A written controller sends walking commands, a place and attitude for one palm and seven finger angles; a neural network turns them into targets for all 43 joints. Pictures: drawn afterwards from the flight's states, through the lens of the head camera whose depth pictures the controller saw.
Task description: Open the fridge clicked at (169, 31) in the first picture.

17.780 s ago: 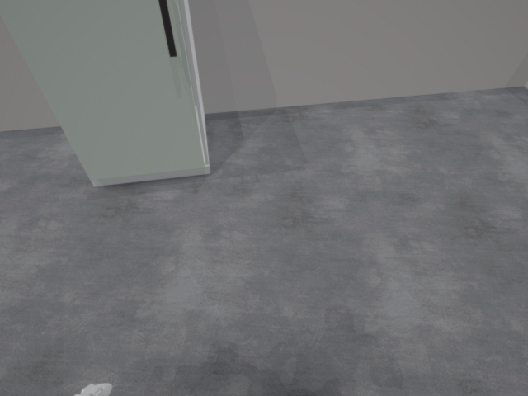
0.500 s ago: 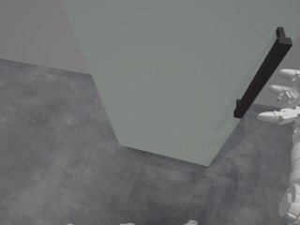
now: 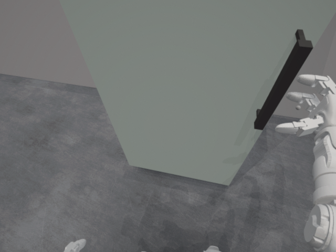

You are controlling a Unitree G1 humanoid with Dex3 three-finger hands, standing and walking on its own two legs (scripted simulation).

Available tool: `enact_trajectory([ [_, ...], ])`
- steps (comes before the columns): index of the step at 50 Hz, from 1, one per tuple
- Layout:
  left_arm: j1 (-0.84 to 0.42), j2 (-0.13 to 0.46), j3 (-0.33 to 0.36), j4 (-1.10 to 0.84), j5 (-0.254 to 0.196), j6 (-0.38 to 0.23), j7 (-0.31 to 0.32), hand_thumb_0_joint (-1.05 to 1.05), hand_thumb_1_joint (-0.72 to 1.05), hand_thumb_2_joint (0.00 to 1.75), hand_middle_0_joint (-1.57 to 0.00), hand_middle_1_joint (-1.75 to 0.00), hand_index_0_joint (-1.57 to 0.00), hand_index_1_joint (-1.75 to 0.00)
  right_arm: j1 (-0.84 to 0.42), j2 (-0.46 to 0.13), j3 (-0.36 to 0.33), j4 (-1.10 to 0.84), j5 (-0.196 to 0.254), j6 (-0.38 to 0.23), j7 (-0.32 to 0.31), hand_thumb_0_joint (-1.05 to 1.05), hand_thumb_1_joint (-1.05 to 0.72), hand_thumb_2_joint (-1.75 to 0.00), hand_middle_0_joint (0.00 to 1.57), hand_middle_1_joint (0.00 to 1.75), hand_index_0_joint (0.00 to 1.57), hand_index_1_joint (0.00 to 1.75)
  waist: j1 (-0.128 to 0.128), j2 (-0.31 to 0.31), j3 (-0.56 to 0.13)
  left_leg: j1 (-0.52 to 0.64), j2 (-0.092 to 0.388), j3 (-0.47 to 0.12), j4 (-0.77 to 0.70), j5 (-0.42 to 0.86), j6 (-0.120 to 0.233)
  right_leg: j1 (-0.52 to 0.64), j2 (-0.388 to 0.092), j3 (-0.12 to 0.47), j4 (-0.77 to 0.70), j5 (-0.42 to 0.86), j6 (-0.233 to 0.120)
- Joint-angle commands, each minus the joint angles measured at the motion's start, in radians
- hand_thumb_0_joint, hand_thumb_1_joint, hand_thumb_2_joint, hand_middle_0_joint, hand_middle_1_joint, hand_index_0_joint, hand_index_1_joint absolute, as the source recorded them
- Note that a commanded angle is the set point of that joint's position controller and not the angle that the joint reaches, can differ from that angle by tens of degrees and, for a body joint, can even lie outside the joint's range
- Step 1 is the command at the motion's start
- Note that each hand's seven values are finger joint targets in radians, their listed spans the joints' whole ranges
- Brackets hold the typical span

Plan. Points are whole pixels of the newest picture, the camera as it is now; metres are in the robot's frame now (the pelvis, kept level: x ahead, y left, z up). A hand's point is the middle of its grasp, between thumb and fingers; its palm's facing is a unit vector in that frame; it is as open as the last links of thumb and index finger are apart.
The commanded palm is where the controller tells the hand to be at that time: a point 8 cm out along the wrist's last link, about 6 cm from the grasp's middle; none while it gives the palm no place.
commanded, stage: feel for the door with the fingertips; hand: right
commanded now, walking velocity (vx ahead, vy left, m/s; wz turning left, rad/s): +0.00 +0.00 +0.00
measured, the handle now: (275, 87) +0.50 -0.20 +0.11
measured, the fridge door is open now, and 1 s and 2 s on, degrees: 0 0 0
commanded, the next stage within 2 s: slide the fingers in behind the handle in 0.78 s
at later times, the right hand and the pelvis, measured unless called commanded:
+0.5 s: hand (281, 104) +0.45 -0.20 +0.11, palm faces +0.09 +1.00 +0.01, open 13.9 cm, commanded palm +0.42 -0.26 +0.11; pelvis +0.00 +0.00 +0.00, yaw +0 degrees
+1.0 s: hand (291, 100) +0.46 -0.23 +0.12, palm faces +0.10 +0.99 +0.01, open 13.6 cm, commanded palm +0.44 -0.26 +0.11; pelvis -0.01 +0.00 +0.00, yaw +0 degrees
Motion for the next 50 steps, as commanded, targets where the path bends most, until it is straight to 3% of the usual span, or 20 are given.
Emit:
enact_trajectory([
  [1, 0.088, 0.173, 0.067, -0.072, 0.007, -0.027, 0.014, 0.0, 0.9, 0.9, -0.2, -0.3, -0.2, -0.3, -0.434, -0.32, -0.078, -0.214, 0.019, -0.082, 0.003, 0.0, 0.5, -0.3, 0.3, 1.2, 0.3, 1.2, 0.002, -0.056, -0.357, -0.009, -0.038, -0.02, -0.104, 0.355, 0.007, 0.378, 0.042, 0.033, -0.058, 0.257, -0.042],
  [2, 0.084, 0.172, 0.067, -0.076, 0.003, -0.026, 0.013, 0.0, 0.9, 0.9, -0.2, -0.3, -0.2, -0.3, -0.425, -0.315, -0.071, -0.222, 0.018, -0.084, 0.011, 0.0, 0.5, -0.3, 0.3, 1.2, 0.3, 1.2, -0.006, -0.084, -0.386, -0.002, -0.035, -0.024, -0.098, 0.37, 0.007, 0.391, 0.042, 0.031, -0.061, 0.27, -0.039],
  [5, 0.083, 0.171, 0.068, -0.074, 0.0, -0.023, 0.014, 0.0, 0.9, 0.9, -0.2, -0.3, -0.2, -0.3, -0.422, -0.294, -0.051, -0.214, 0.025, -0.075, 0.026, 0.0, 0.5, -0.3, 0.3, 1.2, 0.3, 1.2, 0.006, -0.07, -0.341, -0.018, -0.037, -0.019, -0.108, 0.355, 0.005, 0.374, 0.04, 0.028, -0.066, 0.247, -0.04],
  [7, 0.083, 0.167, 0.069, -0.076, -0.002, -0.027, 0.013, 0.0, 0.9, 0.9, -0.2, -0.3, -0.2, -0.3, -0.416, -0.228, -0.007, -0.212, 0.039, -0.066, 0.033, 0.0, 0.5, -0.3, 0.3, 1.2, 0.3, 1.2, 0.015, -0.053, -0.328, -0.035, -0.039, -0.017, -0.117, 0.345, 0.003, 0.379, 0.04, 0.028, -0.067, 0.234, -0.043],
  [8, 0.088, 0.172, 0.073, -0.071, -0.002, -0.026, 0.014, 0.0, 0.9, 0.9, -0.2, -0.3, -0.2, -0.3, -0.41, -0.253, -0.028, -0.214, 0.042, -0.064, 0.03, 0.0, 0.5, -0.3, 0.3, 1.2, 0.3, 1.2, 0.008, -0.067, -0.328, -0.04, -0.038, -0.017, -0.117, 0.333, 0.006, 0.383, 0.038, 0.031, -0.069, 0.23, -0.041],
  [10, 0.087, 0.166, 0.073, -0.07, -0.002, -0.029, 0.011, 0.0, 0.9, 0.9, -0.2, -0.3, -0.2, -0.3, -0.443, -0.193, 0.023, -0.23, 0.041, -0.059, 0.025, 0.0, 0.5, -0.3, 0.3, 1.2, 0.3, 1.2, 0.022, -0.085, -0.318, -0.065, -0.039, -0.012, -0.119, 0.314, 0.006, 0.4, 0.039, 0.036, -0.072, 0.222, -0.039],
  [14, 0.091, 0.164, 0.077, -0.065, 0.004, -0.032, 0.003, 0.0, 0.9, 0.9, -0.2, -0.3, -0.2, -0.3, -0.434, -0.169, 0.023, -0.268, 0.033, -0.058, -0.018, 0.0, 0.5, -0.3, 0.3, 1.2, 0.3, 1.2, 0.011, -0.092, -0.353, -0.069, -0.04, -0.003, -0.107, 0.316, 0.01, 0.43, 0.037, 0.046, -0.07, 0.252, -0.034],
  [16, 0.099, 0.167, 0.076, -0.059, 0.009, -0.031, 0.001, 0.0, 0.9, 0.9, -0.2, -0.3, -0.2, -0.3, -0.426, -0.207, -0.014, -0.246, 0.023, -0.058, -0.045, 0.0, 0.5, -0.3, 0.3, 1.2, 0.3, 1.2, 0.007, -0.044, -0.327, -0.046, -0.041, -0.005, -0.109, 0.318, 0.01, 0.388, 0.04, 0.045, -0.067, 0.24, -0.039],
  [19, 0.086, 0.161, 0.074, -0.065, 0.009, -0.034, -0.004, 0.0, 0.9, 0.9, -0.2, -0.3, -0.2, -0.3, -0.46, -0.194, 0.003, -0.271, 0.0, -0.066, -0.073, 0.0, 0.5, -0.3, 0.3, 1.2, 0.3, 1.2, 0.0, -0.108, -0.344, -0.058, -0.036, -0.009, -0.102, 0.294, 0.01, 0.4, 0.042, 0.042, -0.073, 0.219, -0.032],
  [22, 0.088, 0.158, 0.077, -0.067, 0.014, -0.037, -0.01, 0.0, 0.9, 0.9, -0.2, -0.3, -0.2, -0.3, -0.437, -0.188, -0.01, -0.302, -0.005, -0.088, -0.099, 0.0, 0.5, -0.3, 0.3, 1.2, 0.3, 1.2, -0.006, -0.083, -0.394, -0.037, -0.04, -0.006, -0.091, 0.326, 0.013, 0.43, 0.038, 0.046, -0.066, 0.265, -0.031],
  [24, 0.086, 0.159, 0.074, -0.066, 0.012, -0.035, -0.011, 0.0, 0.9, 0.9, -0.2, -0.3, -0.2, -0.3, -0.422, -0.2, -0.02, -0.281, -0.007, -0.083, -0.103, 0.0, 0.5, -0.3, 0.3, 1.2, 0.3, 1.2, -0.002, -0.078, -0.367, -0.034, -0.04, -0.011, -0.093, 0.342, 0.01, 0.411, 0.039, 0.038, -0.064, 0.264, -0.031],
  [26, 0.096, 0.164, 0.069, -0.06, 0.014, -0.03, -0.006, 0.0, 0.9, 0.9, -0.2, -0.3, -0.2, -0.3, -0.419, -0.248, -0.053, -0.22, -0.01, -0.073, -0.101, 0.0, 0.5, -0.3, 0.3, 1.2, 0.3, 1.2, 0.001, -0.006, -0.316, -0.001, -0.038, -0.018, -0.103, 0.346, 0.004, 0.333, 0.042, 0.03, -0.065, 0.226, -0.039],
  [31, 0.097, 0.162, 0.071, -0.066, 0.013, -0.024, 0.001, 0.0, 0.9, 0.9, -0.2, -0.3, -0.2, -0.3, -0.466, -0.258, -0.045, -0.2, -0.011, -0.077, -0.072, 0.0, 0.5, -0.3, 0.3, 1.2, 0.3, 1.2, 0.015, -0.031, -0.33, -0.002, -0.035, -0.03, -0.107, 0.359, 0.001, 0.334, 0.045, 0.02, -0.058, 0.221, -0.043],
  [35, 0.103, 0.162, 0.072, -0.051, 0.007, -0.025, 0.002, 0.0, 0.9, 0.9, -0.2, -0.3, -0.2, -0.3, -0.519, -0.189, 0.025, -0.164, 0.0, -0.082, -0.042, 0.0, 0.5, -0.3, 0.3, 1.2, 0.3, 1.2, 0.042, -0.072, -0.312, -0.077, -0.038, -0.02, -0.111, 0.315, 0.003, 0.376, 0.038, 0.035, -0.058, 0.212, -0.037],
  [42, 0.128, 0.173, 0.077, -0.027, 0.01, -0.024, 0.004, 0.0, 0.9, 0.9, -0.2, -0.3, -0.2, -0.3, -0.581, -0.23, -0.001, -0.125, 0.002, -0.077, -0.04, 0.0, 0.5, -0.3, 0.3, 1.2, 0.3, 1.2, 0.049, -0.049, -0.347, -0.081, -0.037, -0.024, -0.108, 0.309, 0.001, 0.363, 0.039, 0.043, -0.045, 0.213, -0.042],
  [45, 0.129, 0.172, 0.074, -0.024, 0.012, -0.023, 0.002, 0.0, 0.9, 0.9, -0.2, -0.3, -0.2, -0.3, -0.616, -0.205, 0.028, -0.111, -0.002, -0.07, -0.04, 0.0, 0.5, -0.3, 0.3, 1.2, 0.3, 1.2, 0.061, -0.087, -0.321, -0.12, -0.037, -0.018, -0.111, 0.264, 0.002, 0.363, 0.038, 0.049, -0.048, 0.183, -0.038],
  [46, 0.139, 0.173, 0.075, -0.022, 0.015, -0.024, 0.001, 0.0, 0.9, 0.9, -0.2, -0.3, -0.2, -0.3, -0.605, -0.214, 0.014, -0.105, 0.0, -0.073, -0.042, 0.0, 0.5, -0.3, 0.3, 1.2, 0.3, 1.2, 0.058, -0.053, -0.329, -0.106, -0.039, -0.015, -0.108, 0.265, 0.004, 0.352, 0.04, 0.051, -0.043, 0.186, -0.042],
  [47, 0.135, 0.176, 0.078, -0.024, 0.013, -0.024, 0.002, 0.0, 0.9, 0.9, -0.2, -0.3, -0.2, -0.3, -0.594, -0.228, 0.005, -0.109, -0.004, -0.075, -0.042, 0.0, 0.5, -0.3, 0.3, 1.2, 0.3, 1.2, 0.052, -0.068, -0.35, -0.107, -0.037, -0.02, -0.106, 0.27, 0.003, 0.362, 0.038, 0.05, -0.045, 0.191, -0.04],
  [49, 0.132, 0.171, 0.074, -0.031, 0.013, -0.024, -0.003, 0.0, 0.9, 0.9, -0.2, -0.3, -0.2, -0.3, -0.573, -0.186, 0.037, -0.107, -0.001, -0.069, -0.038, 0.0, 0.5, -0.3, 0.3, 1.2, 0.3, 1.2, 0.05, -0.097, -0.33, -0.128, -0.038, -0.011, -0.107, 0.252, 0.007, 0.37, 0.037, 0.051, -0.051, 0.184, -0.037],
  [50, 0.138, 0.174, 0.076, -0.028, 0.014, -0.023, -0.003, 0.0, 0.9, 0.9, -0.2, -0.3, -0.2, -0.3, -0.566, -0.197, 0.024, -0.095, 0.0, -0.066, -0.041, 0.0, 0.5, -0.3, 0.3, 1.2, 0.3, 1.2, 0.05, -0.065, -0.32, -0.124, -0.04, -0.009, -0.108, 0.249, 0.007, 0.361, 0.036, 0.054, -0.05, 0.181, -0.038],
])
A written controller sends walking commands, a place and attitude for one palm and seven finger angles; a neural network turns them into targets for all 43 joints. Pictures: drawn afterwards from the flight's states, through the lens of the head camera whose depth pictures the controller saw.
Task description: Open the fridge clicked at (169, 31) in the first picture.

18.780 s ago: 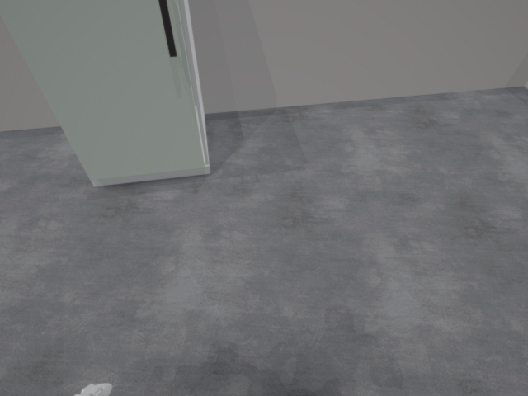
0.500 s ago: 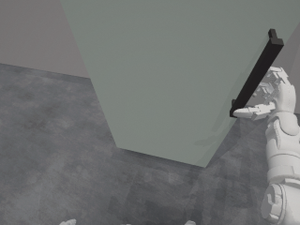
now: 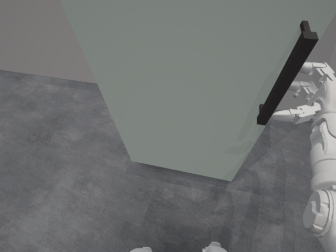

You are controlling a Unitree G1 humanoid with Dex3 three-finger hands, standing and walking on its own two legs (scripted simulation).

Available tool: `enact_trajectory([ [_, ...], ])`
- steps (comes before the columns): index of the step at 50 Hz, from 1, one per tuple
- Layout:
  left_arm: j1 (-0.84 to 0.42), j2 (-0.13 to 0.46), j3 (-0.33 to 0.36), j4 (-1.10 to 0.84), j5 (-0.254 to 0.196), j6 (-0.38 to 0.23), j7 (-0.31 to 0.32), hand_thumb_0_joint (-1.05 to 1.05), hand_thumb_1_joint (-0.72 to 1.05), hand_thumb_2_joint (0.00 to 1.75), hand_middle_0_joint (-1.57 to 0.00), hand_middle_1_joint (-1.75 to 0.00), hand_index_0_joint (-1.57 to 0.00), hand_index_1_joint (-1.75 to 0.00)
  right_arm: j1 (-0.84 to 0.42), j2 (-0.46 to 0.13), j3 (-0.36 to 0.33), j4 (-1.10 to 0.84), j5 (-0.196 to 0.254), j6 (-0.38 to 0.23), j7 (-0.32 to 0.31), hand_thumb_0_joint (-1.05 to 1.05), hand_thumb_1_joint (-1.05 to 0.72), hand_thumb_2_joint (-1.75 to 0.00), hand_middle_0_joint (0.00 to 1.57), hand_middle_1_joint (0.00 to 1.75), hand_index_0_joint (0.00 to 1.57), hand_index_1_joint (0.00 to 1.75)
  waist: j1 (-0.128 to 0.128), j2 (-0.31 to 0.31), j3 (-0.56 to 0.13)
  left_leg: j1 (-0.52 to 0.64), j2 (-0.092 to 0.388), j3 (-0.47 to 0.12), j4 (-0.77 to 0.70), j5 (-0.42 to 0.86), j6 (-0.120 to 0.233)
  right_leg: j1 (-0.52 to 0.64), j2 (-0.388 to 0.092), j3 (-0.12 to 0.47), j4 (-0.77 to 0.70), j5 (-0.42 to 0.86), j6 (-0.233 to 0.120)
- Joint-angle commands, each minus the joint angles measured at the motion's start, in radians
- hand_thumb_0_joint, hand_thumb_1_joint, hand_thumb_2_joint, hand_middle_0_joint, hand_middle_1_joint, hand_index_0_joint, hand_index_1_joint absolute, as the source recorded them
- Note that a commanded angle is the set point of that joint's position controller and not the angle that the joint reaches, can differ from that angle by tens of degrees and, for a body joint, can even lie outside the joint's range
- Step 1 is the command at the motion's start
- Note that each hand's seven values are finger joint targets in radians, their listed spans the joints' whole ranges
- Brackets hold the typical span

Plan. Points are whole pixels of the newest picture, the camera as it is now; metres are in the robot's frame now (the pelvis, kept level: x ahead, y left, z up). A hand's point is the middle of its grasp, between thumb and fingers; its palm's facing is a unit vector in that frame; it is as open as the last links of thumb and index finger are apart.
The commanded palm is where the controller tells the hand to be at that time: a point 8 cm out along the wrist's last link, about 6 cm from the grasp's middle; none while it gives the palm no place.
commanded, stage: slide the fingers in behind the handle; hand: right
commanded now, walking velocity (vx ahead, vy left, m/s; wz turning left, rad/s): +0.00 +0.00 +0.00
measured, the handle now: (279, 81) +0.51 -0.19 +0.12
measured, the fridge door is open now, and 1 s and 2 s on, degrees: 0 0 0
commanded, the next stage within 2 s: grip the handle and tug to test in 1.70 s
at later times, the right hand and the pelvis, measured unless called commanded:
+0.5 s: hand (283, 98) +0.46 -0.19 +0.12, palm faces +0.09 +1.00 +0.01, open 13.9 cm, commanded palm +0.43 -0.24 +0.11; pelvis +0.00 -0.01 +0.00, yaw +1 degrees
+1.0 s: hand (268, 96) +0.47 -0.17 +0.11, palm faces +0.09 +1.00 +0.01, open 13.9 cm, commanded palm +0.43 -0.22 +0.11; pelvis +0.01 +0.01 +0.00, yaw +1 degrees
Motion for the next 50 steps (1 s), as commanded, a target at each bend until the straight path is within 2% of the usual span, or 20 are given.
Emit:
enact_trajectory([
  [1, 0.094, 0.165, 0.059, -0.078, 0.006, -0.028, 0.007, 0.0, 0.9, 0.9, -0.2, -0.3, -0.2, -0.3, -0.45, -0.194, -0.02, -0.196, 0.018, -0.046, -0.001, 0.0, 0.5, -0.3, 0.3, 1.2, 0.3, 1.2, 0.031, -0.051, -0.33, -0.06, -0.039, -0.022, -0.124, 0.261, 0.006, 0.411, 0.037, 0.036, -0.071, 0.188, -0.042],
  [2, 0.091, 0.168, 0.062, -0.083, 0.005, -0.027, 0.006, 0.0, 0.9, 0.9, -0.2, -0.3, -0.2, -0.3, -0.426, -0.214, -0.039, -0.205, 0.016, -0.046, -0.001, 0.0, 0.5, -0.3, 0.3, 1.2, 0.3, 1.2, 0.016, -0.057, -0.361, -0.043, -0.037, -0.026, -0.12, 0.277, 0.004, 0.415, 0.037, 0.031, -0.072, 0.198, -0.04],
  [5, 0.079, 0.161, 0.061, -0.095, 0.002, -0.025, 0.003, 0.0, 0.9, 0.9, -0.2, -0.3, -0.2, -0.3, -0.409, -0.184, -0.01, -0.241, 0.01, -0.045, -0.001, 0.0, 0.5, -0.3, 0.3, 1.2, 0.3, 1.2, 0.015, -0.102, -0.345, -0.069, -0.038, -0.019, -0.119, 0.252, 0.008, 0.435, 0.034, 0.032, -0.076, 0.189, -0.035],
  [13, 0.054, 0.154, 0.06, -0.119, 0.001, -0.032, 0.0, 0.0, 0.9, 0.9, -0.2, -0.3, -0.2, -0.3, -0.335, -0.204, -0.055, -0.369, 0.017, -0.067, -0.041, 0.0, 0.5, -0.3, 0.3, 1.2, 0.3, 1.2, -0.015, -0.081, -0.385, -0.003, -0.043, -0.021, -0.109, 0.303, 0.01, 0.451, 0.034, 0.026, -0.082, 0.23, -0.034],
  [15, 0.046, 0.148, 0.058, -0.121, 0.0, -0.033, -0.003, 0.0, 0.9, 0.9, -0.2, -0.3, -0.2, -0.3, -0.344, -0.157, -0.014, -0.395, 0.011, -0.06, -0.048, 0.0, 0.5, -0.3, 0.3, 1.2, 0.3, 1.2, -0.006, -0.119, -0.364, -0.031, -0.043, -0.012, -0.108, 0.292, 0.012, 0.473, 0.032, 0.031, -0.085, 0.232, -0.028],
  [18, 0.044, 0.148, 0.058, -0.113, -0.001, -0.036, -0.001, 0.0, 0.9, 0.9, -0.2, -0.3, -0.2, -0.3, -0.337, -0.13, -0.001, -0.367, 0.012, -0.045, -0.066, 0.0, 0.5, -0.3, 0.3, 1.2, 0.3, 1.2, 0.003, -0.076, -0.321, -0.033, -0.044, -0.012, -0.118, 0.284, 0.01, 0.456, 0.032, 0.033, -0.092, 0.213, -0.029],
  [22, 0.04, 0.145, 0.062, -0.112, 0.002, -0.044, -0.005, 0.0, 0.9, 0.9, -0.2, -0.3, -0.2, -0.3, -0.341, -0.107, 0.008, -0.403, 0.009, -0.047, -0.084, 0.0, 0.5, -0.3, 0.3, 1.2, 0.3, 1.2, -0.005, -0.088, -0.364, -0.026, -0.041, -0.014, -0.114, 0.307, 0.012, 0.495, 0.033, 0.033, -0.089, 0.246, -0.027],
  [25, 0.037, 0.141, 0.062, -0.108, 0.003, -0.046, -0.012, 0.0, 0.9, 0.9, -0.2, -0.3, -0.2, -0.3, -0.323, -0.051, 0.046, -0.383, 0.007, -0.035, -0.093, 0.0, 0.5, -0.3, 0.3, 1.2, 0.3, 1.2, 0.002, -0.075, -0.334, -0.04, -0.042, -0.006, -0.116, 0.303, 0.011, 0.492, 0.032, 0.035, -0.091, 0.243, -0.024],
  [26, 0.047, 0.145, 0.06, -0.102, 0.005, -0.043, -0.01, 0.0, 0.9, 0.9, -0.2, -0.3, -0.2, -0.3, -0.312, -0.069, 0.03, -0.343, 0.006, -0.03, -0.098, 0.0, 0.5, -0.3, 0.3, 1.2, 0.3, 1.2, 0.006, -0.014, -0.304, -0.027, -0.043, -0.007, -0.122, 0.3, 0.01, 0.457, 0.034, 0.038, -0.089, 0.228, -0.029],
  [29, 0.038, 0.148, 0.057, -0.105, 0.005, -0.04, -0.008, 0.0, 0.9, 0.9, -0.2, -0.3, -0.2, -0.3, -0.343, -0.114, -0.005, -0.323, 0.003, -0.025, -0.105, 0.0, 0.5, -0.3, 0.3, 1.2, 0.3, 1.2, -0.004, -0.017, -0.289, -0.006, -0.034, -0.019, -0.127, 0.298, 0.006, 0.411, 0.04, 0.024, -0.099, 0.191, -0.032],
  [30, 0.035, 0.143, 0.057, -0.11, 0.005, -0.04, -0.009, 0.0, 0.9, 0.9, -0.2, -0.3, -0.2, -0.3, -0.352, -0.097, 0.011, -0.335, -0.001, -0.031, -0.105, 0.0, 0.5, -0.3, 0.3, 1.2, 0.3, 1.2, -0.003, -0.032, -0.307, 0.0, -0.034, -0.021, -0.123, 0.308, 0.006, 0.421, 0.043, 0.02, -0.096, 0.2, -0.032],
  [32, 0.036, 0.145, 0.058, -0.114, 0.009, -0.039, -0.009, 0.0, 0.9, 0.9, -0.2, -0.3, -0.2, -0.3, -0.356, -0.143, -0.025, -0.374, -0.009, -0.056, -0.112, 0.0, 0.5, -0.3, 0.3, 1.2, 0.3, 1.2, -0.016, -0.045, -0.367, 0.023, -0.032, -0.027, -0.111, 0.336, 0.007, 0.443, 0.043, 0.021, -0.087, 0.234, -0.032],
  [33, 0.031, 0.137, 0.059, -0.115, 0.007, -0.04, -0.01, 0.0, 0.9, 0.9, -0.2, -0.3, -0.2, -0.3, -0.353, -0.102, 0.008, -0.377, -0.009, -0.062, -0.108, 0.0, 0.5, -0.3, 0.3, 1.2, 0.3, 1.2, -0.007, -0.06, -0.363, 0.013, -0.034, -0.029, -0.113, 0.344, 0.006, 0.456, 0.044, 0.017, -0.082, 0.24, -0.032],
  [35, 0.03, 0.137, 0.06, -0.112, 0.006, -0.04, -0.013, 0.0, 0.9, 0.9, -0.2, -0.3, -0.2, -0.3, -0.35, -0.086, 0.021, -0.383, -0.008, -0.073, -0.106, 0.0, 0.5, -0.3, 0.3, 1.2, 0.3, 1.2, -0.006, -0.084, -0.357, -0.006, -0.036, -0.024, -0.112, 0.332, 0.009, 0.47, 0.041, 0.02, -0.079, 0.239, -0.028],
  [37, 0.034, 0.139, 0.061, -0.104, 0.003, -0.038, -0.012, 0.0, 0.9, 0.9, -0.2, -0.3, -0.2, -0.3, -0.347, -0.073, 0.029, -0.344, -0.002, -0.066, -0.105, 0.0, 0.5, -0.3, 0.3, 1.2, 0.3, 1.2, 0.004, -0.033, -0.33, -0.003, -0.038, -0.027, -0.118, 0.347, 0.005, 0.444, 0.042, 0.019, -0.078, 0.233, -0.033],
  [40, 0.034, 0.14, 0.062, -0.101, 0.002, -0.036, -0.011, 0.0, 0.9, 0.9, -0.2, -0.3, -0.2, -0.3, -0.368, -0.053, 0.051, -0.344, 0.003, -0.05, -0.101, 0.0, 0.5, -0.3, 0.3, 1.2, 0.3, 1.2, 0.008, -0.056, -0.332, -0.004, -0.034, -0.026, -0.121, 0.34, 0.006, 0.445, 0.044, 0.018, -0.082, 0.221, -0.032],
  [42, 0.036, 0.14, 0.065, -0.101, 0.004, -0.036, -0.011, 0.0, 0.9, 0.9, -0.2, -0.3, -0.2, -0.3, -0.362, -0.079, 0.021, -0.358, 0.003, -0.052, -0.113, 0.0, 0.5, -0.3, 0.3, 1.2, 0.3, 1.2, -0.003, -0.05, -0.361, 0.014, -0.034, -0.032, -0.12, 0.363, 0.003, 0.448, 0.046, 0.012, -0.077, 0.235, -0.034],
  [46, 0.045, 0.137, 0.063, -0.095, 0.01, -0.035, -0.012, 0.0, 0.9, 0.9, -0.2, -0.3, -0.2, -0.3, -0.369, -0.075, 0.022, -0.352, -0.002, -0.06, -0.124, 0.0, 0.5, -0.3, 0.3, 1.2, 0.3, 1.2, 0.004, -0.019, -0.346, 0.033, -0.034, -0.035, -0.122, 0.378, 0.001, 0.423, 0.05, 0.009, -0.076, 0.236, -0.039],
  [47, 0.043, 0.139, 0.065, -0.096, 0.008, -0.034, -0.012, 0.0, 0.9, 0.9, -0.2, -0.3, -0.2, -0.3, -0.332, -0.1, -0.004, -0.337, -0.005, -0.061, -0.125, 0.0, 0.5, -0.3, 0.3, 1.2, 0.3, 1.2, -0.01, -0.01, -0.352, 0.041, -0.033, -0.039, -0.12, 0.389, -0.001, 0.414, 0.049, 0.005, -0.077, 0.236, -0.038],
  [50, 0.041, 0.136, 0.064, -0.099, 0.008, -0.03, -0.013, 0.0, 0.9, 0.9, -0.2, -0.3, -0.2, -0.3, -0.351, -0.106, 0.0, -0.352, -0.008, -0.064, -0.123, 0.0, 0.5, -0.3, 0.3, 1.2, 0.3, 1.2, -0.005, -0.029, -0.352, 0.053, -0.031, -0.044, -0.12, 0.405, -0.002, 0.408, 0.052, -0.001, -0.076, 0.238, -0.039],
])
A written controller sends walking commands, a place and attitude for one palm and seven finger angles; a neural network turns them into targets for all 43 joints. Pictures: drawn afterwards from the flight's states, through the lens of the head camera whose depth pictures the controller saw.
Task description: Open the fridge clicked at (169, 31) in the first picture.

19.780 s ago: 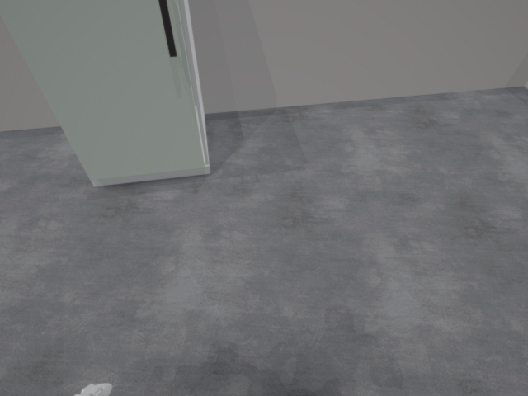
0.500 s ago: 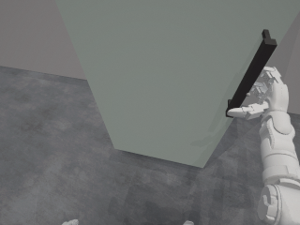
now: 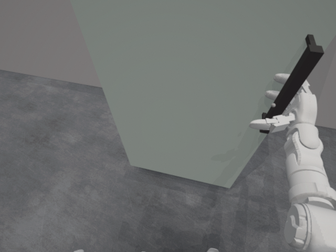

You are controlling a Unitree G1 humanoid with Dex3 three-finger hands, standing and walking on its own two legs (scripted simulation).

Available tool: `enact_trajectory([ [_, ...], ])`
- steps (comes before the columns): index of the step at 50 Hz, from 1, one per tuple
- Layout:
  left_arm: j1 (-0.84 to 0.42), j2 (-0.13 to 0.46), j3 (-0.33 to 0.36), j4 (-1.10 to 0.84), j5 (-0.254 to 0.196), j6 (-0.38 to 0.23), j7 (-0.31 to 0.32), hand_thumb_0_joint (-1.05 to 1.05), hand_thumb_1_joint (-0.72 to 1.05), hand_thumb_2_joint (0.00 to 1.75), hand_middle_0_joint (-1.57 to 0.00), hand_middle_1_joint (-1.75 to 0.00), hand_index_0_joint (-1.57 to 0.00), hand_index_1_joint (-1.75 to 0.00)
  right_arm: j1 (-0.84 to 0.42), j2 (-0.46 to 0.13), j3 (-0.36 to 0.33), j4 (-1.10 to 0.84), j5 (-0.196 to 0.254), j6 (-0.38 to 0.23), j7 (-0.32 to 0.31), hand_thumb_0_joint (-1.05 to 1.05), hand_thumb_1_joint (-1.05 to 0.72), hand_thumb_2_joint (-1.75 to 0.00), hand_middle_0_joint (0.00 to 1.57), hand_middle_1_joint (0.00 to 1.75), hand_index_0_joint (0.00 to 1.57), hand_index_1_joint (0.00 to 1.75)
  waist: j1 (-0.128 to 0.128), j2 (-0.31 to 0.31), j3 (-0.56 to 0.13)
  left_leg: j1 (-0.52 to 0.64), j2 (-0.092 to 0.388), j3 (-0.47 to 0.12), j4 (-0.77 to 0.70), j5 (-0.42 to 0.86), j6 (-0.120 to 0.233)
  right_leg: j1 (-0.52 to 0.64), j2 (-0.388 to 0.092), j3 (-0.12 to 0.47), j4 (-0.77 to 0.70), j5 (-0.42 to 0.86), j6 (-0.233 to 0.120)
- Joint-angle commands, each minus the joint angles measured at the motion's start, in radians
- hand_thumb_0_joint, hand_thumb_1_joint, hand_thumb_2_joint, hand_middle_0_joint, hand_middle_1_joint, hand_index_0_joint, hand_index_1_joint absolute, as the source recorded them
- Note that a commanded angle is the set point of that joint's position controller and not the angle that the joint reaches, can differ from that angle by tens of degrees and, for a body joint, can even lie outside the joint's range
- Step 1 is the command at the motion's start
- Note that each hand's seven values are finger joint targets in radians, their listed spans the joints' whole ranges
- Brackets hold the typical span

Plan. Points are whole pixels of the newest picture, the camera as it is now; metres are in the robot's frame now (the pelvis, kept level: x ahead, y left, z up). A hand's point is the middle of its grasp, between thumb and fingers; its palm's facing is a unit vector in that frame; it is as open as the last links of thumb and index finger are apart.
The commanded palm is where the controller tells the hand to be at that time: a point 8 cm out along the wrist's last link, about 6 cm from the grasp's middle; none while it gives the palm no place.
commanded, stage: slide the fingers in behind the handle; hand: right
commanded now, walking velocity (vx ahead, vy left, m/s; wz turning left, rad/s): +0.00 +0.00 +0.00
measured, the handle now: (283, 91) +0.50 -0.21 +0.11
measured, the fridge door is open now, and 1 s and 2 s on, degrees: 0 0 0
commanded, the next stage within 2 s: grip the handle and tug to test in 0.70 s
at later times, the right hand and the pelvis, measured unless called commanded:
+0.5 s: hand (272, 106) +0.46 -0.18 +0.11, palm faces +0.11 +0.99 +0.01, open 13.9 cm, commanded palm +0.43 -0.22 +0.11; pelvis +0.00 +0.00 +0.00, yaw +0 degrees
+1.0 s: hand (272, 105) +0.46 -0.18 +0.11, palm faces +0.12 +0.99 +0.00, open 13.1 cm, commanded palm +0.42 -0.22 +0.11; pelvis +0.00 +0.00 +0.00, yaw +0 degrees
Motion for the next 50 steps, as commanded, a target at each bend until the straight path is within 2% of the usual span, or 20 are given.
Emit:
enact_trajectory([
  [1, 0.068, 0.152, 0.057, -0.088, 0.005, -0.027, 0.009, 0.0, 0.9, 0.9, -0.2, -0.3, -0.2, -0.3, -0.422, -0.256, -0.059, -0.216, 0.008, -0.072, 0.0, 0.0, 0.5, -0.3, 0.3, 1.2, 0.3, 1.2, -0.006, 0.001, -0.343, 0.03, -0.03, -0.023, -0.115, 0.428, -0.01, 0.334, 0.057, 0.016, -0.048, 0.25, -0.051],
  [7, 0.064, 0.149, 0.06, -0.09, 0.0, -0.024, 0.011, 0.0, 0.9, 0.9, -0.2, -0.3, -0.2, -0.3, -0.45, -0.234, -0.036, -0.245, 0.014, -0.074, 0.011, 0.0, 0.5, -0.3, 0.3, 1.2, 0.3, 1.2, 0.003, -0.021, -0.359, 0.025, -0.028, -0.03, -0.118, 0.446, -0.013, 0.351, 0.057, 0.012, -0.048, 0.255, -0.052],
  [9, 0.062, 0.145, 0.062, -0.091, 0.001, -0.028, 0.007, 0.0, 0.9, 0.9, -0.2, -0.3, -0.2, -0.3, -0.425, -0.192, -0.01, -0.267, 0.021, -0.075, 0.013, 0.0, 0.5, -0.3, 0.3, 1.2, 0.3, 1.2, -0.001, -0.045, -0.375, 0.019, -0.031, -0.022, -0.114, 0.458, -0.01, 0.385, 0.056, 0.014, -0.047, 0.283, -0.048],
  [12, 0.065, 0.151, 0.063, -0.085, 0.001, -0.028, 0.004, 0.0, 0.9, 0.9, -0.2, -0.3, -0.2, -0.3, -0.397, -0.211, -0.035, -0.24, 0.024, -0.065, 0.006, 0.0, 0.5, -0.3, 0.3, 1.2, 0.3, 1.2, -0.002, 0.011, -0.345, 0.029, -0.03, -0.023, -0.119, 0.466, -0.014, 0.348, 0.057, 0.012, -0.048, 0.27, -0.052],
  [15, 0.058, 0.149, 0.062, -0.091, 0.0, -0.023, 0.005, 0.0, 0.9, 0.9, -0.2, -0.3, -0.2, -0.3, -0.4, -0.198, -0.016, -0.263, 0.017, -0.058, 0.004, 0.0, 0.5, -0.3, 0.3, 1.2, 0.3, 1.2, -0.003, -0.022, -0.346, 0.015, -0.03, -0.018, -0.117, 0.444, -0.01, 0.37, 0.055, 0.016, -0.055, 0.27, -0.048],
  [16, 0.061, 0.148, 0.062, -0.091, 0.002, -0.023, 0.005, 0.0, 0.9, 0.9, -0.2, -0.3, -0.2, -0.3, -0.409, -0.187, -0.009, -0.259, 0.017, -0.058, 0.001, 0.0, 0.5, -0.3, 0.3, 1.2, 0.3, 1.2, 0.005, -0.005, -0.331, 0.012, -0.031, -0.018, -0.122, 0.438, -0.01, 0.364, 0.056, 0.016, -0.052, 0.265, -0.051],
  [17, 0.06, 0.151, 0.06, -0.087, 0.001, -0.023, 0.006, 0.0, 0.9, 0.9, -0.2, -0.3, -0.2, -0.3, -0.422, -0.22, -0.033, -0.258, 0.015, -0.061, -0.005, 0.0, 0.5, -0.3, 0.3, 1.2, 0.3, 1.2, -0.001, -0.003, -0.337, 0.014, -0.029, -0.02, -0.12, 0.438, -0.011, 0.359, 0.055, 0.019, -0.053, 0.262, -0.05],
  [20, 0.051, 0.144, 0.063, -0.088, 0.001, -0.028, 0.004, 0.0, 0.9, 0.9, -0.2, -0.3, -0.2, -0.3, -0.445, -0.165, 0.011, -0.294, 0.011, -0.073, -0.01, 0.0, 0.5, -0.3, 0.3, 1.2, 0.3, 1.2, 0.005, -0.056, -0.356, -0.018, -0.033, -0.009, -0.113, 0.418, -0.004, 0.415, 0.052, 0.026, -0.052, 0.279, -0.043],
  [24, 0.052, 0.149, 0.059, -0.082, 0.001, -0.03, 0.003, 0.0, 0.9, 0.9, -0.2, -0.3, -0.2, -0.3, -0.44, -0.162, 0.01, -0.238, 0.011, -0.066, -0.019, 0.0, 0.5, -0.3, 0.3, 1.2, 0.3, 1.2, 0.007, -0.023, -0.32, -0.031, -0.033, -0.007, -0.118, 0.387, -0.005, 0.388, 0.051, 0.031, -0.056, 0.251, -0.042],
  [26, 0.056, 0.15, 0.06, -0.082, 0.006, -0.03, 0.004, 0.0, 0.9, 0.9, -0.2, -0.3, -0.2, -0.3, -0.465, -0.166, 0.015, -0.252, 0.004, -0.073, -0.021, 0.0, 0.5, -0.3, 0.3, 1.2, 0.3, 1.2, 0.013, -0.011, -0.339, -0.019, -0.032, -0.008, -0.115, 0.392, -0.004, 0.393, 0.052, 0.034, -0.054, 0.256, -0.045],
  [31, 0.055, 0.148, 0.06, -0.081, 0.007, -0.031, 0.003, 0.0, 0.9, 0.9, -0.2, -0.3, -0.2, -0.3, -0.466, -0.162, 0.01, -0.231, 0.003, -0.078, -0.024, 0.0, 0.5, -0.3, 0.3, 1.2, 0.3, 1.2, 0.008, -0.014, -0.34, -0.03, -0.033, -0.007, -0.115, 0.376, -0.003, 0.395, 0.051, 0.035, -0.052, 0.249, -0.043],
  [33, 0.05, 0.146, 0.061, -0.082, 0.004, -0.032, 0.002, 0.0, 0.9, 0.9, -0.2, -0.3, -0.2, -0.3, -0.449, -0.154, 0.016, -0.244, 0.003, -0.083, -0.024, 0.0, 0.5, -0.3, 0.3, 1.2, 0.3, 1.2, 0.0, -0.045, -0.358, -0.03, -0.033, -0.004, -0.11, 0.384, -0.001, 0.414, 0.049, 0.034, -0.055, 0.266, -0.038],
  [34, 0.049, 0.144, 0.059, -0.082, 0.003, -0.034, 0.001, 0.0, 0.9, 0.9, -0.2, -0.3, -0.2, -0.3, -0.469, -0.126, 0.043, -0.253, 0.004, -0.083, -0.023, 0.0, 0.5, -0.3, 0.3, 1.2, 0.3, 1.2, 0.012, -0.047, -0.352, -0.05, -0.035, 0.0, -0.11, 0.374, -0.001, 0.427, 0.047, 0.039, -0.055, 0.265, -0.037],
  [38, 0.053, 0.149, 0.059, -0.076, 0.005, -0.035, 0.001, 0.0, 0.9, 0.9, -0.2, -0.3, -0.2, -0.3, -0.46, -0.153, 0.02, -0.223, 0.001, -0.081, -0.031, 0.0, 0.5, -0.3, 0.3, 1.2, 0.3, 1.2, 0.007, -0.027, -0.336, -0.045, -0.034, -0.002, -0.114, 0.358, -0.001, 0.402, 0.048, 0.038, -0.058, 0.242, -0.038],
  [40, 0.053, 0.146, 0.061, -0.074, 0.004, -0.037, 0.001, 0.0, 0.9, 0.9, -0.2, -0.3, -0.2, -0.3, -0.504, -0.125, 0.049, -0.236, -0.002, -0.084, -0.029, 0.0, 0.5, -0.3, 0.3, 1.2, 0.3, 1.2, 0.017, -0.042, -0.331, -0.066, -0.035, 0.001, -0.115, 0.34, 0.0, 0.416, 0.047, 0.044, -0.059, 0.233, -0.037],
  [42, 0.059, 0.149, 0.061, -0.07, 0.005, -0.038, 0.001, 0.0, 0.9, 0.9, -0.2, -0.3, -0.2, -0.3, -0.497, -0.135, 0.039, -0.227, -0.002, -0.087, -0.033, 0.0, 0.41, -0.34, 0.31, 1.21, 0.31, 1.21, 0.017, -0.017, -0.345, -0.057, -0.035, -0.001, -0.114, 0.348, -0.002, 0.411, 0.047, 0.044, -0.058, 0.236, -0.04],
  [45, 0.059, 0.145, 0.062, -0.071, 0.007, -0.042, -0.004, 0.0, 0.9, 0.9, -0.2, -0.3, -0.2, -0.3, -0.498, -0.099, 0.064, -0.248, -0.001, -0.088, -0.033, 0.0, 0.27, -0.4, 0.32, 1.23, 0.32, 1.23, 0.015, -0.05, -0.357, -0.065, -0.037, 0.005, -0.111, 0.348, 0.001, 0.436, 0.047, 0.047, -0.058, 0.25, -0.036],
  [46, 0.066, 0.149, 0.064, -0.07, 0.009, -0.041, -0.003, 0.0, 0.9, 0.9, -0.2, -0.3, -0.2, -0.3, -0.481, -0.116, 0.05, -0.239, -0.001, -0.089, -0.037, 0.0, 0.22, -0.42, 0.33, 1.24, 0.33, 1.24, 0.016, -0.014, -0.355, -0.051, -0.038, 0.003, -0.112, 0.353, 0.001, 0.423, 0.047, 0.047, -0.054, 0.252, -0.041],
  [47, 0.06, 0.151, 0.064, -0.067, 0.006, -0.041, -0.002, 0.0, 0.9, 0.9, -0.2, -0.3, -0.2, -0.3, -0.486, -0.14, 0.032, -0.236, -0.001, -0.09, -0.038, 0.0, 0.17, -0.44, 0.33, 1.25, 0.33, 1.25, 0.012, -0.028, -0.358, -0.053, -0.036, -0.003, -0.116, 0.355, -0.001, 0.42, 0.048, 0.043, -0.056, 0.244, -0.04],
  [50, 0.056, 0.147, 0.061, -0.071, 0.005, -0.042, -0.004, 0.0, 0.9, 0.9, -0.2, -0.3, -0.2, -0.3, -0.471, -0.115, 0.053, -0.236, 0.001, -0.088, -0.031, 0.0, 0.03, -0.5, 0.35, 1.27, 0.35, 1.27, 0.011, -0.035, -0.342, -0.053, -0.037, 0.001, -0.115, 0.35, 0.0, 0.413, 0.049, 0.042, -0.059, 0.237, -0.039],
])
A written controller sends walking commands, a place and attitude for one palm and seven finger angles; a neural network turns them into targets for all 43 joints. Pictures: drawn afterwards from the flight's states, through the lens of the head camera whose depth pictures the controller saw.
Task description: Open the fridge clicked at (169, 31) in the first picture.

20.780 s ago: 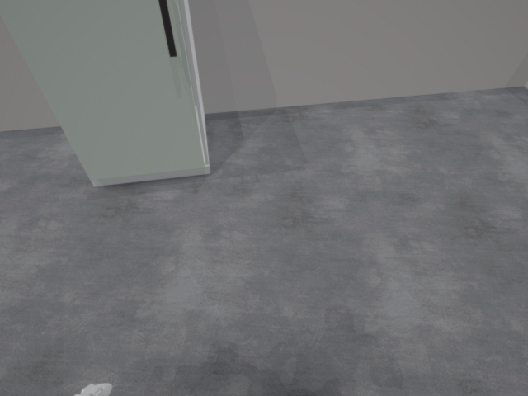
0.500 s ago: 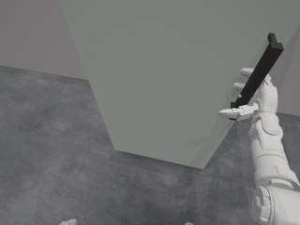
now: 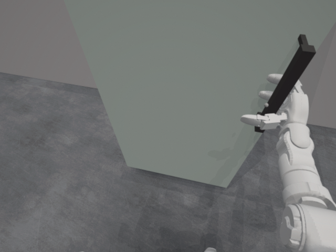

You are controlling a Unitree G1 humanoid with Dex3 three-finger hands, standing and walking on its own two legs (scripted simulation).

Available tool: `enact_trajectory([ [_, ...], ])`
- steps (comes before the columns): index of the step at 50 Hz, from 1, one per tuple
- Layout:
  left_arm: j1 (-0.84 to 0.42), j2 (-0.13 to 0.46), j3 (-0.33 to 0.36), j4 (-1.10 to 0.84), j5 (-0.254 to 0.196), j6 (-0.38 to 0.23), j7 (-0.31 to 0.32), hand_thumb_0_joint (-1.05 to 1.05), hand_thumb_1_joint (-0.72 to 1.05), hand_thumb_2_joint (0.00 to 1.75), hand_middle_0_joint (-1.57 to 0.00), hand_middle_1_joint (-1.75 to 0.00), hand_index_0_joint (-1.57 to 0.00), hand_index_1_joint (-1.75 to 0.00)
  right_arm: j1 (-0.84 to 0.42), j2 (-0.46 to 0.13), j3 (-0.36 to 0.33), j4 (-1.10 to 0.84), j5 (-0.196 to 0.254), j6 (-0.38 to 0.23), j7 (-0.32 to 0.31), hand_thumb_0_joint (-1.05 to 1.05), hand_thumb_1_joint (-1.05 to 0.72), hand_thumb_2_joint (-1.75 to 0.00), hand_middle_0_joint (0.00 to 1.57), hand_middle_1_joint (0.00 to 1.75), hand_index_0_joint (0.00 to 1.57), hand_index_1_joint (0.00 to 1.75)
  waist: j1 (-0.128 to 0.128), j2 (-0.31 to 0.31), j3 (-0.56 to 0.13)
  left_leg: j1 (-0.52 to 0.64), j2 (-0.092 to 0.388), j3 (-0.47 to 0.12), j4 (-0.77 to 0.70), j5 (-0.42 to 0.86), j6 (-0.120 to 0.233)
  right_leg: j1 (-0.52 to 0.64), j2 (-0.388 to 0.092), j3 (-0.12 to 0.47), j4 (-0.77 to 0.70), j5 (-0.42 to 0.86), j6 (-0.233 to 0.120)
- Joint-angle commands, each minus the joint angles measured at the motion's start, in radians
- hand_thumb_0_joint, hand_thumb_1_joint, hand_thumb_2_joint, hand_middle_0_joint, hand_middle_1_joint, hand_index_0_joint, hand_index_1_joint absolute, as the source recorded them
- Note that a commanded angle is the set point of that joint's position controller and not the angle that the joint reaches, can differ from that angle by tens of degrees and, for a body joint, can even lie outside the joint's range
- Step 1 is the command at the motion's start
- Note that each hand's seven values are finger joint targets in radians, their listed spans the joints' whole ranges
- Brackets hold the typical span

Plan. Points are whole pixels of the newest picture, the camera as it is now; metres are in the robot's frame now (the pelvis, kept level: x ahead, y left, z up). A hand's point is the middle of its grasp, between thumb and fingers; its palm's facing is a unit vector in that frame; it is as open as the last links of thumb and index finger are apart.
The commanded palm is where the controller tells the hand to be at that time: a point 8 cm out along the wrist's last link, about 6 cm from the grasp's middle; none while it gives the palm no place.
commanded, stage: grip the handle and tug to test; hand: right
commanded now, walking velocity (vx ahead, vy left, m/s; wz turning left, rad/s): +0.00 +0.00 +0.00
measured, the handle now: (277, 91) +0.50 -0.20 +0.11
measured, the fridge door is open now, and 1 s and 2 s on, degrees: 0 0 5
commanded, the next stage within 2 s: pull the door a little, standing still in 1.22 s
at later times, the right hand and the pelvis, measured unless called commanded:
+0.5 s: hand (267, 105) +0.46 -0.17 +0.11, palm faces +0.11 +0.99 +0.01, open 5.6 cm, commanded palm +0.42 -0.22 +0.11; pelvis +0.01 +0.00 +0.00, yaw +0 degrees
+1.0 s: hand (268, 105) +0.45 -0.17 +0.11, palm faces +0.10 +0.99 +0.02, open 5.5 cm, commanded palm +0.41 -0.22 +0.11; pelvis +0.01 +0.00 +0.00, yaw +1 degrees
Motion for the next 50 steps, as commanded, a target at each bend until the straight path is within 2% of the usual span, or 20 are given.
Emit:
enact_trajectory([
  [1, 0.061, 0.158, 0.057, -0.086, 0.002, -0.033, 0.01, 0.0, 0.9, 0.9, -0.2, -0.3, -0.2, -0.3, -0.482, -0.156, 0.006, -0.233, 0.003, -0.074, 0.02, 0.0, -0.01, -0.52, 0.35, 1.27, 0.35, 1.27, 0.029, -0.011, -0.338, -0.048, -0.043, -0.005, -0.117, 0.357, 0.004, 0.398, 0.043, 0.036, -0.057, 0.234, -0.038],
  [2, 0.06, 0.16, 0.058, -0.082, 0.0, -0.032, 0.011, 0.0, 0.9, 0.9, -0.2, -0.3, -0.2, -0.3, -0.485, -0.186, -0.021, -0.226, 0.001, -0.075, 0.018, 0.0, -0.06, -0.54, 0.36, 1.28, 0.36, 1.28, 0.024, -0.019, -0.344, -0.048, -0.041, -0.007, -0.116, 0.361, 0.003, 0.4, 0.042, 0.034, -0.059, 0.236, -0.037],
  [4, 0.058, 0.157, 0.055, -0.086, 0.0, -0.032, 0.011, 0.0, 0.9, 0.9, -0.2, -0.3, -0.2, -0.3, -0.489, -0.158, 0.004, -0.231, 0.003, -0.073, 0.026, 0.0, -0.15, -0.58, 0.37, 1.29, 0.37, 1.29, 0.027, -0.023, -0.339, -0.05, -0.041, -0.004, -0.115, 0.361, 0.003, 0.4, 0.043, 0.036, -0.062, 0.236, -0.036],
  [10, 0.055, 0.156, 0.056, -0.087, 0.001, -0.03, 0.012, 0.0, 0.9, 0.9, -0.2, -0.3, -0.2, -0.3, -0.476, -0.172, -0.007, -0.236, 0.005, -0.075, 0.03, 0.0, -0.43, -0.7, 0.4, 1.33, 0.4, 1.33, 0.022, -0.042, -0.339, -0.044, -0.04, -0.008, -0.115, 0.375, 0.004, 0.401, 0.044, 0.03, -0.058, 0.246, -0.037],
  [12, 0.058, 0.159, 0.061, -0.09, 0.0, -0.029, 0.012, 0.0, 0.9, 0.9, -0.2, -0.3, -0.2, -0.3, -0.439, -0.192, -0.035, -0.245, 0.009, -0.077, 0.031, 0.0, -0.53, -0.74, 0.41, 1.35, 0.41, 1.35, 0.013, -0.005, -0.37, -0.021, -0.041, -0.009, -0.11, 0.407, 0.002, 0.406, 0.043, 0.029, -0.055, 0.275, -0.039],
  [15, 0.046, 0.153, 0.059, -0.101, -0.002, -0.028, 0.008, 0.0, 0.9, 0.9, -0.2, -0.3, -0.2, -0.3, -0.42, -0.159, -0.004, -0.275, 0.013, -0.071, 0.038, 0.0, -0.67, -0.8, 0.43, 1.37, 0.43, 1.37, 0.009, -0.054, -0.36, -0.022, -0.042, -0.006, -0.11, 0.416, 0.004, 0.418, 0.045, 0.023, -0.055, 0.283, -0.036],
  [16, 0.054, 0.156, 0.061, -0.098, 0.0, -0.028, 0.009, 0.0, 0.9, 0.9, -0.2, -0.3, -0.2, -0.3, -0.412, -0.172, -0.018, -0.274, 0.015, -0.07, 0.035, 0.0, -0.71, -0.82, 0.43, 1.37, 0.43, 1.37, 0.014, -0.008, -0.357, -0.012, -0.044, -0.006, -0.11, 0.422, 0.003, 0.407, 0.044, 0.026, -0.051, 0.285, -0.04],
  [19, 0.046, 0.155, 0.06, -0.104, -0.004, -0.028, 0.007, 0.0, 0.9, 0.9, -0.2, -0.3, -0.2, -0.3, -0.389, -0.152, -0.004, -0.295, 0.018, -0.06, 0.037, 0.0, -0.85, -0.88, 0.44, 1.39, 0.44, 1.39, 0.008, -0.038, -0.356, -0.022, -0.044, -0.003, -0.109, 0.434, 0.004, 0.426, 0.043, 0.026, -0.055, 0.305, -0.036],
  [20, 0.045, 0.158, 0.061, -0.1, -0.002, -0.027, 0.008, 0.0, 0.9, 0.9, -0.2, -0.3, -0.2, -0.3, -0.383, -0.179, -0.027, -0.282, 0.019, -0.055, 0.036, 0.0, -0.9, -0.9, 0.45, 1.4, 0.45, 1.4, 0.006, -0.025, -0.343, -0.015, -0.043, -0.007, -0.114, 0.431, 0.002, 0.41, 0.043, 0.022, -0.056, 0.29, -0.037],
  [22, 0.042, 0.157, 0.06, -0.108, -0.004, -0.026, 0.009, 0.0, 0.9, 0.9, -0.2, -0.3, -0.2, -0.3, -0.363, -0.172, -0.022, -0.294, 0.017, -0.055, 0.038, 0.0, -0.9, -0.9, 0.45, 1.4, 0.45, 1.4, 0.003, 0.001, -0.354, 0.005, -0.042, -0.009, -0.113, 0.452, 0.0, 0.402, 0.046, 0.02, -0.06, 0.298, -0.04],
  [24, 0.04, 0.156, 0.06, -0.107, -0.004, -0.026, 0.01, 0.0, 0.9, 0.9, -0.2, -0.3, -0.2, -0.3, -0.389, -0.171, -0.014, -0.322, 0.018, -0.052, 0.039, 0.0, -0.9, -0.9, 0.45, 1.4, 0.45, 1.4, 0.006, -0.042, -0.362, -0.003, -0.041, -0.009, -0.112, 0.445, 0.002, 0.42, 0.044, 0.021, -0.06, 0.3, -0.037],
  [26, 0.045, 0.157, 0.06, -0.104, -0.002, -0.025, 0.011, 0.0, 0.9, 0.9, -0.2, -0.3, -0.2, -0.3, -0.376, -0.177, -0.021, -0.315, 0.019, -0.048, 0.037, 0.0, -0.9, -0.9, 0.45, 1.4, 0.45, 1.4, 0.011, -0.007, -0.34, 0.003, -0.042, -0.008, -0.117, 0.451, 0.002, 0.408, 0.043, 0.021, -0.056, 0.304, -0.04],
  [31, 0.043, 0.158, 0.059, -0.102, -0.002, -0.022, 0.015, 0.0, 0.9, 0.9, -0.2, -0.3, -0.2, -0.3, -0.381, -0.183, -0.024, -0.292, 0.015, -0.038, 0.037, 0.0, -0.9, -0.9, 0.45, 1.4, 0.45, 1.4, 0.014, 0.004, -0.32, 0.003, -0.039, -0.011, -0.12, 0.444, 0.001, 0.389, 0.046, 0.02, -0.058, 0.29, -0.041],
  [33, 0.038, 0.152, 0.058, -0.102, -0.001, -0.022, 0.014, 0.0, 0.9, 0.9, -0.2, -0.3, -0.2, -0.3, -0.398, -0.152, 0.0, -0.287, 0.013, -0.037, 0.039, 0.0, -0.9, -0.9, 0.45, 1.4, 0.45, 1.4, 0.016, -0.025, -0.329, -0.011, -0.038, -0.009, -0.117, 0.454, 0.0, 0.409, 0.046, 0.02, -0.058, 0.303, -0.039],
  [36, 0.047, 0.158, 0.059, -0.103, 0.001, -0.02, 0.015, 0.0, 0.9, 0.9, -0.2, -0.3, -0.2, -0.3, -0.368, -0.182, -0.033, -0.281, 0.018, -0.038, 0.04, 0.0, -0.9, -0.9, 0.45, 1.4, 0.45, 1.4, 0.008, 0.021, -0.343, 0.014, -0.038, -0.011, -0.118, 0.463, 0.0, 0.399, 0.046, 0.022, -0.056, 0.312, -0.042],
  [39, 0.039, 0.155, 0.055, -0.104, -0.002, -0.017, 0.015, 0.0, 0.9, 0.9, -0.2, -0.3, -0.2, -0.3, -0.401, -0.179, -0.025, -0.274, 0.019, -0.039, 0.046, 0.0, -0.9, -0.9, 0.45, 1.4, 0.45, 1.4, 0.01, -0.007, -0.333, 0.004, -0.036, -0.011, -0.118, 0.444, 0.0, 0.39, 0.049, 0.021, -0.061, 0.288, -0.04],
  [41, 0.044, 0.16, 0.058, -0.108, 0.002, -0.015, 0.015, 0.0, 0.9, 0.9, -0.2, -0.3, -0.2, -0.3, -0.345, -0.214, -0.064, -0.275, 0.024, -0.041, 0.048, 0.0, -0.9, -0.9, 0.45, 1.4, 0.45, 1.4, -0.008, 0.017, -0.355, 0.039, -0.036, -0.015, -0.115, 0.477, 0.001, 0.383, 0.05, 0.018, -0.057, 0.313, -0.043],
  [45, 0.021, 0.152, 0.054, -0.13, -0.004, -0.014, 0.011, 0.0, 0.9, 0.9, -0.2, -0.3, -0.2, -0.3, -0.282, -0.179, -0.042, -0.316, 0.036, -0.031, 0.058, 0.0, -0.9, -0.9, 0.45, 1.4, 0.45, 1.4, -0.022, -0.021, -0.344, 0.043, -0.037, -0.01, -0.116, 0.475, 0.002, 0.388, 0.05, 0.01, -0.067, 0.31, -0.038],
  [47, 0.021, 0.155, 0.057, -0.138, -0.004, -0.015, 0.01, 0.0, 0.9, 0.9, -0.2, -0.3, -0.2, -0.3, -0.228, -0.208, -0.073, -0.344, 0.04, -0.031, 0.057, 0.0, -0.9, -0.9, 0.45, 1.4, 0.45, 1.4, -0.037, 0.001, -0.362, 0.077, -0.036, -0.012, -0.112, 0.51, 0.002, 0.381, 0.05, 0.005, -0.069, 0.333, -0.039],
  [50, 0.012, 0.151, 0.058, -0.154, -0.007, -0.017, 0.006, 0.0, 0.9, 0.9, -0.2, -0.3, -0.2, -0.3, -0.154, -0.167, -0.046, -0.404, 0.049, -0.02, 0.059, 0.0, -0.9, -0.9, 0.45, 1.4, 0.45, 1.4, -0.044, -0.009, -0.367, 0.091, -0.04, -0.007, -0.111, 0.532, 0.003, 0.4, 0.048, 0.002, -0.073, 0.359, -0.037],
])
